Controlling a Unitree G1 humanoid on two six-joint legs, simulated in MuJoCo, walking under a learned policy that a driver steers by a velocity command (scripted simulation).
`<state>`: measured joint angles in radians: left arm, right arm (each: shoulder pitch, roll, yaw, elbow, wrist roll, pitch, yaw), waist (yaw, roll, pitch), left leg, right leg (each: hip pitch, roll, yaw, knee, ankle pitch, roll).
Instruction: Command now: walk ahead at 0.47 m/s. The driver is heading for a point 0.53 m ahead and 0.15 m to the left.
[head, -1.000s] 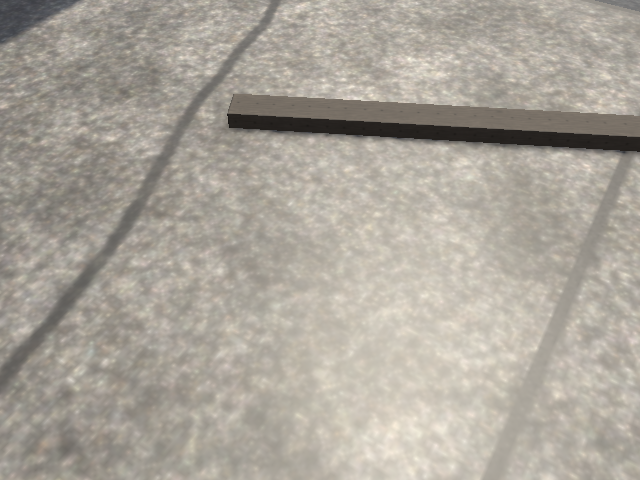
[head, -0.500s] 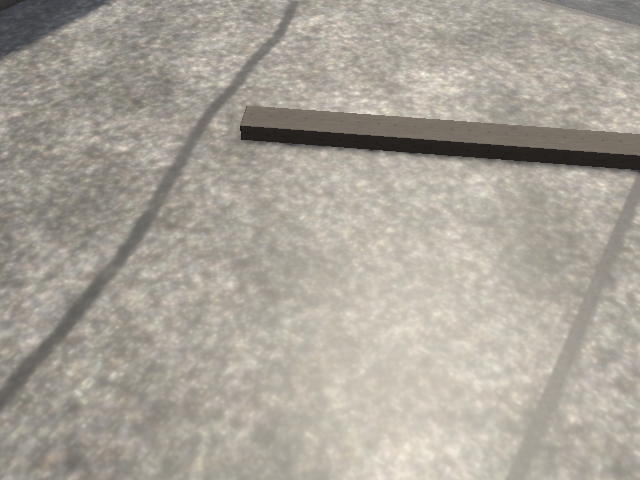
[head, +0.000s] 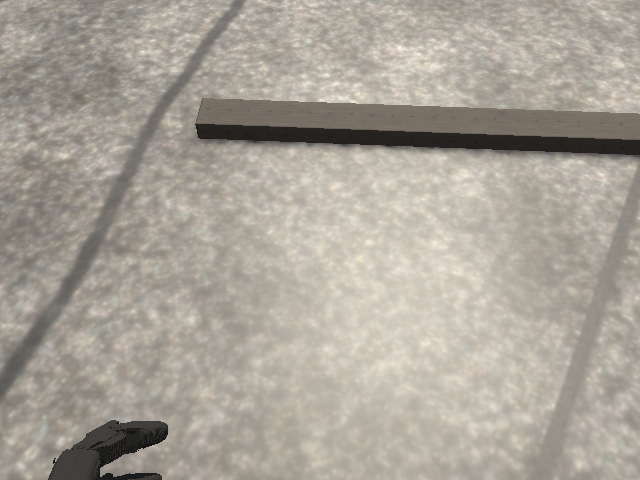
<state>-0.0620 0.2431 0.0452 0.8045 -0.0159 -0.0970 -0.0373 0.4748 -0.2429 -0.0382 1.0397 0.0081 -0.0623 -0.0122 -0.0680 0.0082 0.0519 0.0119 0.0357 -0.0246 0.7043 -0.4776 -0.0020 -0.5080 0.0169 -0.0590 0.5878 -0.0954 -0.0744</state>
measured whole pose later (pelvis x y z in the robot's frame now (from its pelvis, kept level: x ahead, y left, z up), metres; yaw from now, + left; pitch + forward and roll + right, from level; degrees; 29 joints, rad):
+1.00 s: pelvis +0.43 +0.06 +0.02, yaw +18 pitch +2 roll +1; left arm 0.18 0.26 0.04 0.88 0.02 -0.02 0.03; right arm 0.15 -0.24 -0.03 0.79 -0.02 -0.02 0.00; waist 0.01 -0.01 -0.01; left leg -0.28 -0.08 -0.01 0.50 -0.25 0.05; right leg -0.34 -0.06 0.04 0.51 -0.20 0.05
